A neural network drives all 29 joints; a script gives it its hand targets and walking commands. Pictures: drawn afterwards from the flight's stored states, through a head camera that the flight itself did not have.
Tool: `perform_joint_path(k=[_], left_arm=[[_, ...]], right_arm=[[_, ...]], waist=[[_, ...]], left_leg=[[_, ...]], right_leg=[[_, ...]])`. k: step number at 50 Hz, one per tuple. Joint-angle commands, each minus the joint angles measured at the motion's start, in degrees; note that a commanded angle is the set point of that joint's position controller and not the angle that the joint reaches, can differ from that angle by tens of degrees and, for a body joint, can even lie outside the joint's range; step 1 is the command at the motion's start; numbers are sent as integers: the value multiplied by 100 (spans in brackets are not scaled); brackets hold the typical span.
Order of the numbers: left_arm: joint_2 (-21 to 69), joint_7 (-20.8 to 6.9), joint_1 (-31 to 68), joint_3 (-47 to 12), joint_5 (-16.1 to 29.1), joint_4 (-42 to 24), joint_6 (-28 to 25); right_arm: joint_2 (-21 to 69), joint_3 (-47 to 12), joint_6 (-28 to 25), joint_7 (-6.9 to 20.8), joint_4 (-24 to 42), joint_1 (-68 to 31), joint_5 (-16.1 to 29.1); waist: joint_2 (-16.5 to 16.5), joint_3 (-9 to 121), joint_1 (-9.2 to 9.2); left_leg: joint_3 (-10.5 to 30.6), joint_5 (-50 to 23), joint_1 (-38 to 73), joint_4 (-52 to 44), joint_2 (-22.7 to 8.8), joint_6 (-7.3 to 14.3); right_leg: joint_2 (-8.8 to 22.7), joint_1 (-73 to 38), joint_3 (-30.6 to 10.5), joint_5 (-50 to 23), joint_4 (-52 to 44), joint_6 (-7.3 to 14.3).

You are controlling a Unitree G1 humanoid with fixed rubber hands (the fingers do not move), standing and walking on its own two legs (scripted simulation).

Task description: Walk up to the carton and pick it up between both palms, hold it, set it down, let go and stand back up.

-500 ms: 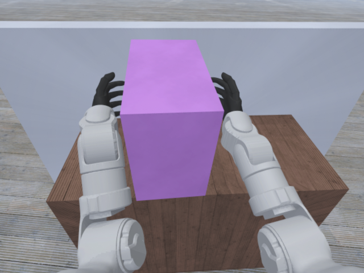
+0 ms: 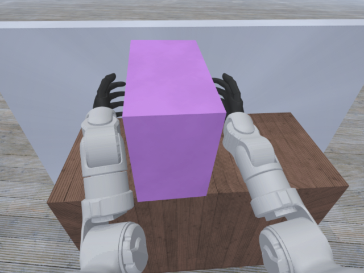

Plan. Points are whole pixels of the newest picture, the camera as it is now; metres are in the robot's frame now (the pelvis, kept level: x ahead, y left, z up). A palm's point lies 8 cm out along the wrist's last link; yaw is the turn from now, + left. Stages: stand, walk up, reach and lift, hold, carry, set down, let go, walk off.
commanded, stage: hold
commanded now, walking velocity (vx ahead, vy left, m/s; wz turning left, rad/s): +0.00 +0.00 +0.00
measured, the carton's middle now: (168, 116) +0.43 +0.01 +0.17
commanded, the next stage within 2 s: none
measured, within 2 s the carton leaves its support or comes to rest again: neither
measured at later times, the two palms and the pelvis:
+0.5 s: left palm (104, 112) +0.36 +0.14 +0.24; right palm (232, 111) +0.36 -0.12 +0.22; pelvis +0.00 +0.00 +0.00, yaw +1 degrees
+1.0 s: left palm (105, 114) +0.37 +0.14 +0.23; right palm (230, 111) +0.36 -0.11 +0.22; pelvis +0.00 +0.00 +0.00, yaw +0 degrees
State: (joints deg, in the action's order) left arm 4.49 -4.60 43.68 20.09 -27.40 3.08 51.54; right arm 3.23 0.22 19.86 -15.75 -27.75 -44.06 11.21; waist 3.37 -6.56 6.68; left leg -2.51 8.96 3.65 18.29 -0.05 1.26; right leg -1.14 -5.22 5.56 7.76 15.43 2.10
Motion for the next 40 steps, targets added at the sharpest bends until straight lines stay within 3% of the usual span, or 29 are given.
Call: perform_joint_path(k=[1, 16, 40], left_arm=[[2711, -699, 3328, -2413, 1000, -275, -396], [2623, -756, 3397, -2308, 993, -175, -417], [2734, -710, 3353, -2423, 999, -251, -406]], right_arm=[[2761, -1752, -346, 544, 1449, -4225, 320], [2882, -1784, -306, 468, 1439, -4255, 331], [2740, -1728, -350, 536, 1430, -4240, 334]], waist=[[-432, 2300, 36], [-363, 2300, 29], [-472, 2304, 66]], left_leg=[[-111, -868, 166, -220, 76, -60], [-98, -599, 96, -248, 134, 5], [-102, -920, 171, -216, 64, -83]], right_leg=[[-166, -657, 100, -799, -18, -434], [-88, -709, 74, -1023, -9, -541], [-181, -638, 119, -771, -4, -428]])
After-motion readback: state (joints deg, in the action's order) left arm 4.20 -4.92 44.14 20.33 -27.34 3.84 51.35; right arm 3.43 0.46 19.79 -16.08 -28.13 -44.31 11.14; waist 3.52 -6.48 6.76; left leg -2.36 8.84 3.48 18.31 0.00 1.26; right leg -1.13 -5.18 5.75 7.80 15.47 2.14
